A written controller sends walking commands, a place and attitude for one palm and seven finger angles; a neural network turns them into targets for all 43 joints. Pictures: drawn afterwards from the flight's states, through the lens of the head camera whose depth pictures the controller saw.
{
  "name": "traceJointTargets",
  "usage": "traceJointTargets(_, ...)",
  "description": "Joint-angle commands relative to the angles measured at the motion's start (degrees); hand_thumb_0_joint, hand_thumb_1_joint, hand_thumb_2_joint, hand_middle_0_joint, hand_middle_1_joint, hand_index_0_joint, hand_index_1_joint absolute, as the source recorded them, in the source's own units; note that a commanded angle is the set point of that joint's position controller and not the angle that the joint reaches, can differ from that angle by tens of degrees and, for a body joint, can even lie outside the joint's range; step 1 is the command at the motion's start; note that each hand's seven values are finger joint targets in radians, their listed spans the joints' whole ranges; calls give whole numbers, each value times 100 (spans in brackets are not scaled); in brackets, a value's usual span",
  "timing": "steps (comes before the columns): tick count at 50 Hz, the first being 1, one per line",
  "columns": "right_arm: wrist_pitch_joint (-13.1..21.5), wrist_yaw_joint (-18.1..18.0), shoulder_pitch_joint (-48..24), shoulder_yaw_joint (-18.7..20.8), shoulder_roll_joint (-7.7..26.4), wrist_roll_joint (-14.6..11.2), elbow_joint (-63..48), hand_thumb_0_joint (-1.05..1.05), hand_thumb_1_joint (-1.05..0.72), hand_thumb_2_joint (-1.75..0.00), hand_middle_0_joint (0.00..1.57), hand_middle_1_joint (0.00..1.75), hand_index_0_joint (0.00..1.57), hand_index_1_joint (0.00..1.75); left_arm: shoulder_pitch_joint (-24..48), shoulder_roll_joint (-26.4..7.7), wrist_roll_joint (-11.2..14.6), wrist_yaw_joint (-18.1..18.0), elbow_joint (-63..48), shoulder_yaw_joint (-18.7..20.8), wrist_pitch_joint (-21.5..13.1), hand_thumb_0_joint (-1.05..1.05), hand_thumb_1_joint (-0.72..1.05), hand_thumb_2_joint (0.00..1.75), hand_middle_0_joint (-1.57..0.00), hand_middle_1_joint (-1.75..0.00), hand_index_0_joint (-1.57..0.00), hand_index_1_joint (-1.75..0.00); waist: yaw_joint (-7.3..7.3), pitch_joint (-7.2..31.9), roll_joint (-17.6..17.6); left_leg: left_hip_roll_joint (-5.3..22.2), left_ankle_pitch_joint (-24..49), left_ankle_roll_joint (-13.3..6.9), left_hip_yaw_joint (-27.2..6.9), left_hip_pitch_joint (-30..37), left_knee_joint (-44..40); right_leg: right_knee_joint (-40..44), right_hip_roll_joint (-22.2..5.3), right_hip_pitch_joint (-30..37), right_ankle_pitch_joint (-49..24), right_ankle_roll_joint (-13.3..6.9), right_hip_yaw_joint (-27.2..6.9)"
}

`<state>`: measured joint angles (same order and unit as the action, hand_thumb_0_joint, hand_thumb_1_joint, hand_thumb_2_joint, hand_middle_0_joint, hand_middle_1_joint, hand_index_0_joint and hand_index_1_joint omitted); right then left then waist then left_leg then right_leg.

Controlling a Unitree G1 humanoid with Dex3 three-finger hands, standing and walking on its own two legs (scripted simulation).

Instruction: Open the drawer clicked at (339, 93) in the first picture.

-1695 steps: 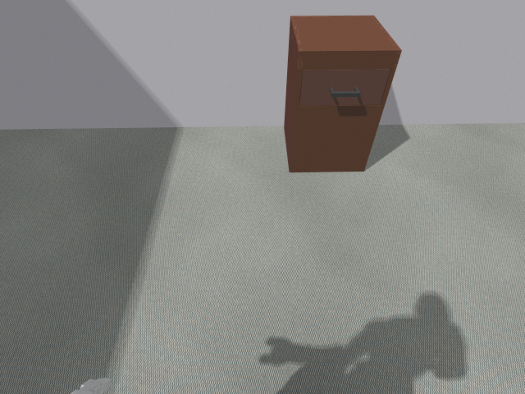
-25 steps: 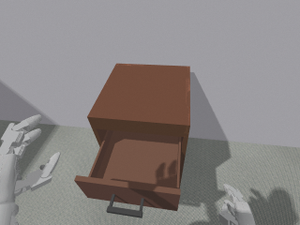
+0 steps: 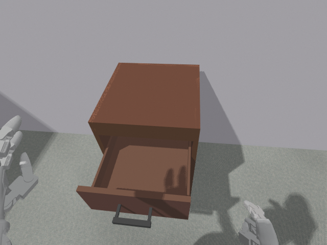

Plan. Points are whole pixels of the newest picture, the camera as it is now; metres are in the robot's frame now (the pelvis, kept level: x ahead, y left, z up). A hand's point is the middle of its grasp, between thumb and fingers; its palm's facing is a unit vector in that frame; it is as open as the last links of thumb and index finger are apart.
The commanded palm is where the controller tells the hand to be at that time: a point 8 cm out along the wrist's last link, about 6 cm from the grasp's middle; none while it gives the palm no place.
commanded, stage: step back with the hand held close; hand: left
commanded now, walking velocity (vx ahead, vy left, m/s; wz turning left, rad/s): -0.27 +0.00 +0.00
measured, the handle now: (133, 215) +0.26 +0.15 -0.25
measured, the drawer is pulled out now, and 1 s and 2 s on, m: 0.24 0.24 0.24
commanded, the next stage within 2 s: stop stepping back and stand still in 1.36 s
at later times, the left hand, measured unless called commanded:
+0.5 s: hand (13, 221) +0.12 +0.25 +0.15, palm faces +0.41 -0.78 -0.47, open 7.4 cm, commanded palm +0.07 +0.29 +0.17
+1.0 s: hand out of the picture +0.07 +0.23 +0.15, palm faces +0.39 -0.80 -0.46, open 7.4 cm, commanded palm +0.00 +0.28 +0.17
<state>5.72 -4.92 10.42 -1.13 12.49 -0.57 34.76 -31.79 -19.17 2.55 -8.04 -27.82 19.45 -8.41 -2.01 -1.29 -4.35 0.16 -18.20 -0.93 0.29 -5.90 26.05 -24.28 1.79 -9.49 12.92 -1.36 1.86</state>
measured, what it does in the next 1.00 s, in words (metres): shifts its weight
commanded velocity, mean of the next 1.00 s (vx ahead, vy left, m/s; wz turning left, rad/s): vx -0.31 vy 0.00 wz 0.01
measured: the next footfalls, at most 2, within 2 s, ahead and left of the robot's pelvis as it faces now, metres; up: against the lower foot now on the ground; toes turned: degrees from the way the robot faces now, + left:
right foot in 1.46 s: -0.22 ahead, -0.14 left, +0.00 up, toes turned -2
left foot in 1.84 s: -0.22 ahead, +0.03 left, +0.00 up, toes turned +0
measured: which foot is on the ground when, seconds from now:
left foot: down 0.00-1.00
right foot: down 0.00-1.00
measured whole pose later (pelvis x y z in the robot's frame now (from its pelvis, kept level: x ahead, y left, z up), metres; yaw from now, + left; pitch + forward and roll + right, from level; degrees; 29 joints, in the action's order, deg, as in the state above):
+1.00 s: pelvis -0.13 -0.01 -0.02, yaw +1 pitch +1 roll -1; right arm 8.6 -4.5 12.6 0.6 10.8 2.3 35.7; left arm -36.2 -22.8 0.0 -12.0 -35.4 21.7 -14.6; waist 2.3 -1.3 0.6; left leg 1.3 -19.9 -1.3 0.0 -28.0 40.3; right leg -35.1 2.8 -26.3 13.3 -1.3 0.3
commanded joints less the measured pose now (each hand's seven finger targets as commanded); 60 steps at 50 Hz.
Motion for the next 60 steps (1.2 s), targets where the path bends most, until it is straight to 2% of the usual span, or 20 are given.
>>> traceJointTargets(1, 184, 18, -538, 349, 607, 17, -998, 0, -90, -90, 20, 30, 20, 30, -123, -815, -129, -92, -921, 554, -492, 0, 90, 90, -20, -30, -20, -30, 223, 256, 402, 360, 1176, -155, -288, -372, -273, 466, -750, -42, -1433, -40, -931)
traceJointTargets(4, 133, 98, -577, 412, 600, -41, -1132, 0, -90, -90, 20, 30, 20, 30, -503, -933, -111, -138, -1236, 654, -553, 0, 90, 90, -20, -30, -20, -30, 200, 948, 551, 478, 1989, -151, -290, -407, -200, 60, -788, 488, -2247, -10, -778)
traceJointTargets(11, 153, -1, -551, 436, 519, -23, -1304, 0, -90, -90, 20, 30, 20, 30, -1012, -1360, -55, -363, -2068, 1034, -673, 0, 90, 90, -20, -30, -20, -30, 227, 1464, 36, 671, 3207, -34, -557, -886, 112, -552, -758, 708, -2849, -76, -571)
traceJointTargets(21, 354, -82, -397, 455, 563, 115, -1047, 0, -90, -90, 20, 30, 20, 30, -926, -983, -37, -447, -1708, 794, -651, 0, 90, 90, -20, -30, -20, -30, 310, 711, -211, 1006, 1193, -248, -887, -2129, -447, -950, -448, 135, -419, 0, -462)
traceJointTargets(24, 403, -103, -328, 439, 624, 157, -1026, 0, -90, -90, 20, 30, 20, 30, -536, -924, -123, -500, -1664, 691, -646, 0, 90, 90, -20, -30, -20, -30, 303, 354, -86, 909, -288, -321, -869, -2817, -421, -827, -505, 113, 69, -31, -776)
traceJointTargets(27, 424, -85, -213, 448, 660, 165, -1009, 0, -90, -90, 20, 30, 20, 30, -94, -1003, -167, -511, -1726, 576, -645, 0, 90, 90, -20, -30, -20, -30, 353, 148, 719, 382, -1409, -197, -601, -2312, 289, 449, -942, -946, 1353, -235, -1658)
traceJointTargets(30, 411, -42, -168, 467, 689, 167, -935, 0, -90, -90, 20, 30, 20, 30, 201, -1237, -176, -536, -1783, 648, -683, 0, 90, 90, -20, -30, -20, -30, 342, 195, 1046, 125, -1157, -105, -354, -1529, 1034, 1279, -1364, -1660, 2412, -471, -2201)
traceJointTargets(31, 376, -33, -126, 405, 620, 188, -884, 0, -90, -90, 20, 30, 20, 30, 137, -1133, -178, -528, -1713, 569, -681, 0, 90, 90, -20, -30, -20, -30, 365, 343, 1203, 125, -964, -127, -385, -1353, 952, 1174, -1379, -1542, 2161, -458, -1914)
traceJointTargets(34, 417, 17, -339, 346, 625, 94, -960, 0, -90, -90, 20, 30, 20, 30, 29, -1215, -140, -464, -1763, 673, -788, 0, 90, 90, -20, -30, -20, -30, 317, 435, 542, 376, -1037, -314, -650, -1641, -22, 560, -913, -1007, 1672, -124, -1337)
traceJointTargets(37, 492, -6, -432, 341, 653, 167, -991, 0, -90, -90, 20, 30, 20, 30, -161, -1099, -249, -532, -1910, 721, -827, 0, 90, 90, -20, -30, -20, -30, 338, 272, -612, 1268, -1258, -550, -1508, -3083, -1209, -1178, -128, -37, 828, 81, -449)
traceJointTargets(39, 569, 15, -460, 384, 592, 118, -1007, 0, -90, -90, 20, 30, 20, 30, -272, -1251, -191, -472, -2076, 915, -874, 0, 90, 90, -20, -30, -20, -30, 260, 514, -710, 1454, -488, -559, -1307, -3202, -974, -1639, -79, 260, 524, 131, -424)
traceJointTargets(44, 579, 7, -304, 461, 671, 210, -865, 0, -90, -90, 20, 30, 20, 30, -649, -1164, -131, -446, -1909, 960, -895, 0, 90, 90, -20, -30, -20, -30, 363, 478, -178, 913, -829, -311, -972, -3099, -298, -820, -280, -80, -43, -81, -847)
traceJointTargets(48, 648, -18, -269, 502, 679, 297, -845, 0, -90, -90, 20, 30, 20, 30, -305, -1175, -294, -556, -1941, 962, -981, 0, 90, 90, -20, -30, -20, -30, 409, 302, -87, 692, -2734, -320, -836, -3560, 41, -213, -495, -651, 2319, -218, -1430)
traceJointTargets(49, 629, -14, -217, 511, 661, 310, -813, 0, -90, -90, 20, 30, 20, 30, -265, -1210, -312, -601, -1925, 971, -966, 0, 90, 90, -20, -30, -20, -30, 431, 262, 203, 595, -2611, -268, -842, -3350, 281, 81, -594, -1013, 2618, -291, -1622)
traceJointTargets(51, 582, 13, -128, 550, 594, 341, -582, 0, -90, -90, 20, 30, 20, 30, -238, -1335, -253, -632, -2106, 913, -979, 0, 90, 90, -20, -30, -20, -30, 485, 704, 821, 319, -1347, -63, -632, -2158, 1024, 598, -1088, -1545, 1904, -512, -2007)
traceJointTargets(53, 523, 121, -128, 571, 564, 223, -499, 0, -90, -90, 20, 30, 20, 30, -433, -1456, -97, -509, -2236, 981, -1015, 0, 90, 90, -20, -30, -20, -30, 467, 1368, 1011, 25, -488, 5, -215, -1363, 1478, 588, -1461, -1272, 903, -534, -2004)
traceJointTargets(54, 515, 117, -229, 539, 517, 172, -554, 0, -90, -90, 20, 30, 20, 30, -378, -1540, -64, -482, -2204, 1040, -1042, 0, 90, 90, -20, -30, -20, -30, 414, 1313, 1071, 33, -590, -11, -189, -1284, 1344, 694, -1511, -1355, 1079, -495, -1954)
traceJointTargets(57, 441, 17, -287, 523, 577, 288, -522, 0, -90, -90, 20, 30, 20, 30, -476, -1254, -218, -557, -1609, 910, -1028, 0, 90, 90, -20, -30, -20, -30, 470, 561, 860, 433, -1502, -208, -822, -1577, 722, 536, -902, -2280, 2398, -330, -1380)
traceJointTargets(59, 459, -10, -313, 524, 657, 333, -435, 0, -90, -90, 20, 30, 20, 30, -582, -1100, -231, -560, -1499, 835, -1025, 0, 90, 90, -20, -30, -20, -30, 561, 451, -106, 998, -1504, -473, -1278, -2222, -26, -1020, -217, -2084, 2119, -150, -783)
traceJointTargets(60, 554, -62, -409, 529, 630, 360, -440, 0, -90, -90, 20, 30, 20, 30, -540, -1183, -223, -596, -1744, 911, -1067, 0, 90, 90, -20, -30, -20, -30, 492, 591, -844, 1626, -1048, -679, -1807, -3022, -847, -2371, 308, -1225, 1645, 41, -376)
